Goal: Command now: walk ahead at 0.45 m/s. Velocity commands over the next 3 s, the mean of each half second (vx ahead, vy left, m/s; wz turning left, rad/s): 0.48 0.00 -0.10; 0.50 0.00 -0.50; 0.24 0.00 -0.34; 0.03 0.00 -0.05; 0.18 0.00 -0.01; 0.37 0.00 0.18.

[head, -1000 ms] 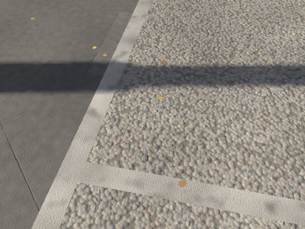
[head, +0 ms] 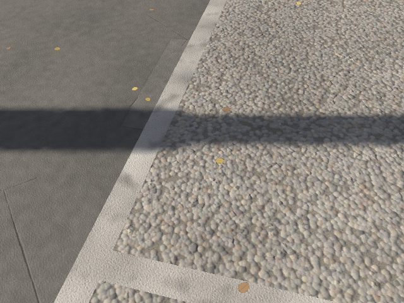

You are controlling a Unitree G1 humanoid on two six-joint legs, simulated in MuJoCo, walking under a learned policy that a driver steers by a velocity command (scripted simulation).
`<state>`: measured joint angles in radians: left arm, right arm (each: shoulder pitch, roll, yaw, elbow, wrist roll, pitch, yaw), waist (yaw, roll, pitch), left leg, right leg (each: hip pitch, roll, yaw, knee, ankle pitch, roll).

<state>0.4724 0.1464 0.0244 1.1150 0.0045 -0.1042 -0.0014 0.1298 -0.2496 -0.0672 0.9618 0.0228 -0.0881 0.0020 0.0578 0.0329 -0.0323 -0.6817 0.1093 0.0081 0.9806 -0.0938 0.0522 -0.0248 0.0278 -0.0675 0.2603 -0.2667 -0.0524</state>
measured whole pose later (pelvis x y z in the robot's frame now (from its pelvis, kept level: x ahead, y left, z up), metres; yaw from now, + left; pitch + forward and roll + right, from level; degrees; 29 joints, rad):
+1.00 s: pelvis +0.57 -0.05 -0.01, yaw -20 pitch +2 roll +0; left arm 0.25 0.25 0.09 0.81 -0.01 -0.07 -0.03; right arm 0.13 -0.27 -0.06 0.84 0.01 -0.13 0.00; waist 0.02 0.02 0.05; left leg -0.54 0.09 -0.05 1.16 -0.35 0.00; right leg -0.30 0.11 0.00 0.43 -0.15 -0.12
